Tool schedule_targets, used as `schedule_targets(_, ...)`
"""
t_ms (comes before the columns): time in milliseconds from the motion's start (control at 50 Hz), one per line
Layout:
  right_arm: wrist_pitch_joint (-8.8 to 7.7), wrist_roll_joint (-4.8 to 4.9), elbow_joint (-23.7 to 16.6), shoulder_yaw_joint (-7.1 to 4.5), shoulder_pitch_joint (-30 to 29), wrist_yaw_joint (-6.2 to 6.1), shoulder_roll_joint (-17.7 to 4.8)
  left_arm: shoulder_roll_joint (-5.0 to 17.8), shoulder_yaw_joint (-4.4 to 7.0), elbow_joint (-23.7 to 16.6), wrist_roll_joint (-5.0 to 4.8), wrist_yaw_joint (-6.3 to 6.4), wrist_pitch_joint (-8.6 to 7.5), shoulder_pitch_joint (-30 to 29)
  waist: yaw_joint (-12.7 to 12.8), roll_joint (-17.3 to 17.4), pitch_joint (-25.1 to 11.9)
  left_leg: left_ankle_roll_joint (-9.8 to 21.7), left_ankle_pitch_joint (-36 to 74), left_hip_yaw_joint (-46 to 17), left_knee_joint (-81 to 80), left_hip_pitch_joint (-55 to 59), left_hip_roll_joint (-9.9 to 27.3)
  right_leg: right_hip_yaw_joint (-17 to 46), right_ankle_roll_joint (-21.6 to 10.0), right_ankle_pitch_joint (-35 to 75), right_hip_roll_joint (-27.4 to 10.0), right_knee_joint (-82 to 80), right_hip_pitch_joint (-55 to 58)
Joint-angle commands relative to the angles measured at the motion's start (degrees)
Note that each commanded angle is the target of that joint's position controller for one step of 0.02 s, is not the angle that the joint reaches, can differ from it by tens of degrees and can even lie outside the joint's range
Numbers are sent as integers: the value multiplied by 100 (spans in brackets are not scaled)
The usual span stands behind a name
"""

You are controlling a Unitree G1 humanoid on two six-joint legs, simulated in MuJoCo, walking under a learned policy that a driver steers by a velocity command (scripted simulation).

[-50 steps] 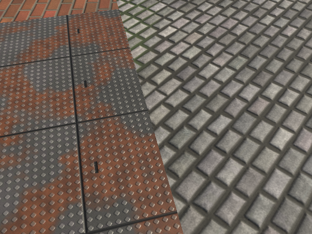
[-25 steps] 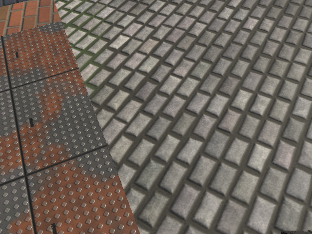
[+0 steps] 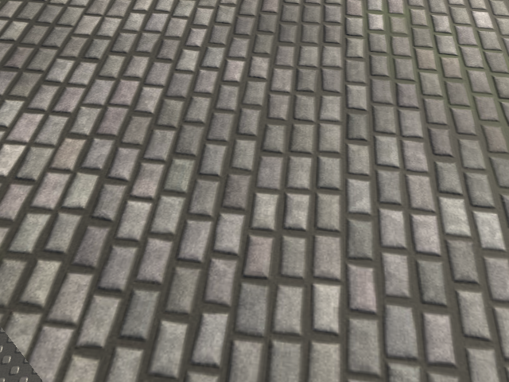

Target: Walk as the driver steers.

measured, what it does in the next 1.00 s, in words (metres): walks ahead, turning right: right foot, then left foot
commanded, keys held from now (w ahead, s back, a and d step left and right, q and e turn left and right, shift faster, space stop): w+e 0.40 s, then w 0.02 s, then w+q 0.06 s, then q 0.06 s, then no key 0.46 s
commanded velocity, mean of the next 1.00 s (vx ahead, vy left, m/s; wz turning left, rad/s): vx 0.35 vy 0.00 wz -0.31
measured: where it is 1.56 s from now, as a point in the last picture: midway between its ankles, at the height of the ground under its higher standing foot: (297, 370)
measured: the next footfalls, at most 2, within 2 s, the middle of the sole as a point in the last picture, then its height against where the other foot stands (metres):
right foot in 0.22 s outside the picture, level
left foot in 0.70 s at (256, 334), level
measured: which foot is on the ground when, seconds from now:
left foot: down 0.00-0.24, up 0.26-0.68, down 0.70-1.00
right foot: up 0.00-0.20, down 0.22-0.70, up 0.72-1.00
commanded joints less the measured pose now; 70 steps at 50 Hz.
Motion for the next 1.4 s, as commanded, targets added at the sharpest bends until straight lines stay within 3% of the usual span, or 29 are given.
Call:
schedule_targets(20,-61,25,-406,-183,-444,-40,-914,73,-27,-447,7,-103,-102,-310,79,647,46,813,1673,-495,-705,110,1474,-107,-30,894,-68,-842,6)
schedule_targets(140,140,165,-230,-257,-64,-62,-1225,127,-23,-829,-13,-307,-106,-1060,-60,688,298,603,2553,2,-295,902,1752,-649,-338,382,209,-1880,241)
schedule_targets(180,215,209,-257,-316,-109,-107,-1419,365,105,-810,26,-311,-67,-664,279,901,-60,486,4535,234,601,1067,1742,-971,-585,-224,608,-1965,1024)
schedule_targets(220,258,204,-323,-260,-170,-161,-1297,916,432,-371,13,-203,-8,1055,1216,647,-957,183,4613,488,2941,50,1423,-893,-1003,214,965,-2488,3574)
schedule_targets(240,197,-64,-551,-52,78,-129,-640,1490,553,-274,-21,-80,31,1492,1040,-660,-1398,-99,524,474,4977,-2099,860,1313,-1573,224,-399,-2530,5445)
schedule_targets(260,-25,-17,-829,82,130,-51,-484,1663,497,-497,3,-131,-86,1354,778,-1191,-2359,-229,-2314,-817,6383,-3623,-95,4437,-2556,-854,-1409,-3579,6425)
schedule_targets(280,-164,208,-944,-60,-555,22,-1024,1130,346,-457,41,-186,-167,1338,1096,-373,-1971,-145,-1828,-1367,6527,-4248,252,3887,-2170,-931,-1250,-3853,6220)
schedule_targets(300,-236,269,-1029,-32,-767,48,-992,942,275,-405,48,-189,-219,1136,948,-264,-1231,-44,-1310,-1269,6118,-4295,458,3022,-1944,-532,-1034,-3861,5432)
schedule_targets(320,-247,143,-944,-21,-753,-2,-908,811,227,-437,39,-181,-237,740,659,245,-829,-69,-926,-1265,5614,-3941,686,2409,-1742,37,-758,-3876,4560)
schedule_targets(340,-189,14,-879,-62,-736,-41,-932,602,151,-486,68,-174,-238,433,466,305,-559,-83,-657,-1245,5198,-3555,831,1919,-1556,607,-502,-3992,3938)
schedule_targets(360,-118,14,-901,-77,-566,-24,-937,663,151,-554,137,-143,-247,295,273,-42,-559,-162,-529,-1283,5090,-3226,868,1870,-1657,988,-501,-4101,3493)
schedule_targets(420,24,-55,-864,-46,-576,-28,-744,682,152,-442,106,-48,-295,305,203,75,-467,-431,-160,-1122,4436,-2995,799,1342,-1688,1519,-291,-4272,2895)
schedule_targets(520,13,-15,-976,125,-1425,64,-396,630,85,-77,127,60,-303,620,610,-97,-158,-449,1774,-875,2381,-2732,625,376,-1229,2075,9,-4245,2815)
schedule_targets(600,-59,5,-1112,104,-1797,177,-494,672,63,235,126,74,-265,932,793,-157,-120,-187,2183,-860,1647,-2445,364,454,-1076,2376,-205,-3882,3220)
schedule_targets(680,-97,-89,-976,-21,-1151,217,-727,667,61,338,100,102,-173,693,348,-221,-383,188,1697,-788,1022,-1776,118,683,-822,3074,-247,-2816,3750)
schedule_targets(700,-126,-137,-880,-80,-766,185,-921,584,32,308,132,110,-173,718,201,16,-715,328,3151,-873,911,-965,291,511,-603,3018,102,-2117,3610)
schedule_targets(720,-140,-254,-900,-113,-369,155,-1245,350,-58,217,247,105,-210,1078,271,689,-1517,840,5432,-1773,1470,700,1258,372,-284,1462,547,-824,2627)
schedule_targets(740,-51,-259,-793,-23,-108,141,-945,75,-165,448,179,91,-212,1877,329,1789,-2398,1870,6215,-3228,1419,1963,2425,242,159,-2471,1013,853,1523)
schedule_targets(760,36,-49,-743,62,32,172,-621,541,-80,518,115,65,-144,1724,168,1378,-2525,1862,5064,-3607,1155,1821,2325,624,242,-3221,900,1231,1314)
schedule_targets(780,104,42,-779,76,-351,173,-623,697,-18,421,45,77,-42,1234,176,974,-1849,1618,3852,-3271,946,1270,2132,555,329,-2968,682,1433,986)
schedule_targets(820,226,-7,-868,155,-1030,144,-488,589,-7,329,89,159,191,695,353,613,-944,1292,1932,-2803,402,-125,1785,291,377,-2471,368,811,1017)
schedule_targets(840,278,-60,-876,156,-1262,131,-511,461,-22,332,97,192,290,708,503,822,-707,1117,1257,-2540,156,-772,1546,206,375,-2292,268,172,1428)
schedule_targets(900,352,-130,-834,119,-1434,84,-571,165,-90,548,159,266,336,953,569,1172,-750,1039,907,-1969,-48,-1352,1191,-102,360,-1762,378,-1067,2394)
schedule_targets(960,400,-42,-747,132,-1481,34,-564,147,-78,713,187,237,312,968,611,1004,-863,945,-260,-1835,-46,-1507,1147,-233,224,-506,413,-2099,3063)
schedule_targets(1020,428,-73,-585,249,-1304,43,-308,246,-79,615,341,226,278,677,562,740,-445,312,-1963,-1694,21,-1994,796,92,-60,-215,119,-2941,3373)
schedule_targets(1040,436,-91,-585,209,-1156,47,-406,607,4,616,288,253,271,526,304,288,-130,119,-1872,-1400,141,-1885,484,211,-223,-1107,54,-3021,2760)
schedule_targets(1120,459,-65,-453,212,-1107,-42,-345,196,-81,736,268,225,43,328,270,-187,-20,108,-601,-1091,838,-1002,328,146,-20,-1230,184,-3291,2012)
schedule_targets(1200,449,-51,-304,211,-1057,-49,-290,226,-80,874,198,219,-67,496,320,7,-253,122,413,-999,1083,-829,297,108,-18,-284,196,-3052,2355)
schedule_targets(1400,550,18,143,163,-1096,-116,-342,146,-105,1223,166,236,-12,549,376,295,-344,81,1352,-1010,1258,-563,331,-48,-46,580,312,-2908,2705)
